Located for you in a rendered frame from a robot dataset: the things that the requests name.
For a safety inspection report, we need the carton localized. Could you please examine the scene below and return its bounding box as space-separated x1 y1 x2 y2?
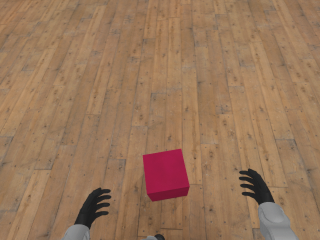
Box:
142 148 190 202

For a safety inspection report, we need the right robot hand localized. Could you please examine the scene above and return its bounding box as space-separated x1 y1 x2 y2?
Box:
239 168 275 205

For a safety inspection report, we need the right robot forearm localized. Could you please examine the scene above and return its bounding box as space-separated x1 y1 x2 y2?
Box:
258 202 299 240

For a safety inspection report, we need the left robot forearm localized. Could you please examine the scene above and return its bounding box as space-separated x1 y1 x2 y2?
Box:
61 224 90 240

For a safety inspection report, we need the left robot hand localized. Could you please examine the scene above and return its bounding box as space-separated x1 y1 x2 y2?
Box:
74 187 111 230

